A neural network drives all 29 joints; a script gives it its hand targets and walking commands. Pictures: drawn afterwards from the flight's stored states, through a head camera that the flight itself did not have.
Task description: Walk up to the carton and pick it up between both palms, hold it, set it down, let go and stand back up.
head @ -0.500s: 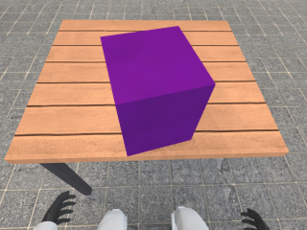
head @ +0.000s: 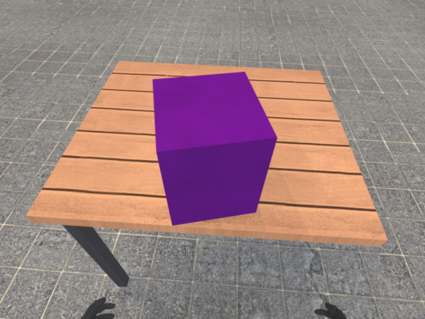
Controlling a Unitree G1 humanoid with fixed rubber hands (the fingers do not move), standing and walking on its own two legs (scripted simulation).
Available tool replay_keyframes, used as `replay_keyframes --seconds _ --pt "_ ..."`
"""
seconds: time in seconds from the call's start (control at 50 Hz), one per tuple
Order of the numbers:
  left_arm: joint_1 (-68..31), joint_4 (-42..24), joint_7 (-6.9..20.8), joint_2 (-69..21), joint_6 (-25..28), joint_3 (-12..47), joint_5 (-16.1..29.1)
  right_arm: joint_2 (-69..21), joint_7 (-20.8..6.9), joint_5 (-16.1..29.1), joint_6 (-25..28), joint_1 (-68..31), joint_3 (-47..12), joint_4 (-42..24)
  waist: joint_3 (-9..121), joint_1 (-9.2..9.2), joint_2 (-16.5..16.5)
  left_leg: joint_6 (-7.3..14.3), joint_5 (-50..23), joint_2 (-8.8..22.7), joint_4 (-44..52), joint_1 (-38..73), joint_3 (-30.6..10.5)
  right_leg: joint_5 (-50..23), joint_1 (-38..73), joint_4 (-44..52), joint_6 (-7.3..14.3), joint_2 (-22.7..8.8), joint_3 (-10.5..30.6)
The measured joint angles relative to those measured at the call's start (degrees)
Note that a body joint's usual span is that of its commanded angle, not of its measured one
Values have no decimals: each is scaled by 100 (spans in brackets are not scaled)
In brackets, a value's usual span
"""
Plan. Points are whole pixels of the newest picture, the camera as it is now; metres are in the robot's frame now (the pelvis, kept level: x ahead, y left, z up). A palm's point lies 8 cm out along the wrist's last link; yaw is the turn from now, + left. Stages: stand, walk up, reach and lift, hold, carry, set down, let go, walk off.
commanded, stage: walk up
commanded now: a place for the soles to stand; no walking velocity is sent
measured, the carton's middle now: (207, 150) +0.44 +0.02 +0.05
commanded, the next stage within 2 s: reach and lift in 1.44 s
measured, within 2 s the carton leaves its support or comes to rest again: neither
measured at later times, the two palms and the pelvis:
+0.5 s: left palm out of the picture +0.10 +0.25 -0.10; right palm out of the picture +0.12 -0.25 -0.10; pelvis +0.01 -0.01 +0.00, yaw +5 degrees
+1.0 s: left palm out of the picture +0.05 +0.25 -0.11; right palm (351, 315) +0.14 -0.26 -0.09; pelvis +0.00 -0.02 +0.00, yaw +7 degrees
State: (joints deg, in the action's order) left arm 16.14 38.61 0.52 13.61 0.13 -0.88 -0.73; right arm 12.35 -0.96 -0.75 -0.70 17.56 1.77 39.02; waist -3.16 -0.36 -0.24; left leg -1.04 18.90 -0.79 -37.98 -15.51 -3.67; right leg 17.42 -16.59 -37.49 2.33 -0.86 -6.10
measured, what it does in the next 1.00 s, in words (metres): stands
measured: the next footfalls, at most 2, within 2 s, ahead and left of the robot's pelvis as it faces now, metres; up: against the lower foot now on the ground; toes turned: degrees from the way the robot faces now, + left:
none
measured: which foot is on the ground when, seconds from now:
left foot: down 0.00-1.00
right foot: down 0.00-1.00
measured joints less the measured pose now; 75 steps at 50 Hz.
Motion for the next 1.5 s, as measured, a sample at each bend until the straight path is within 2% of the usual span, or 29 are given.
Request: replay_keyframes --seconds 0.16,0.42,0.92,1.46,1.5 --pt "100 8 -16 43 -24 33 5 86 26 2 76 80 19 62 71 34 127 -6 -126 -43 259 72 -161 -81 149 290 -4 -34 -147" --pt "-24 -18 -45 82 -65 101 2 71 54 14 42 101 -41 134 70 19 46 -28 -73 -125 175 40 -395 53 225 234 2 -115 -374" --pt "-84 209 23 272 -270 97 20 144 180 10 27 -129 -48 -254 -82 -136 -15 -179 16 -118 -211 -232 -721 204 116 -50 139 -102 -703" --pt "-99 229 43 349 -320 89 14 159 197 -9 12 79 -13 -260 -132 -131 -57 -236 98 -111 -328 -269 -781 368 129 -203 178 -151 -853" --pt "-19 -54 -24 350 -633 -23 37 86 151 -225 337 -171 104 152 -2 -180 -119 -257 167 -5 -412 -428 -557 409 -111 -351 184 -120 -712"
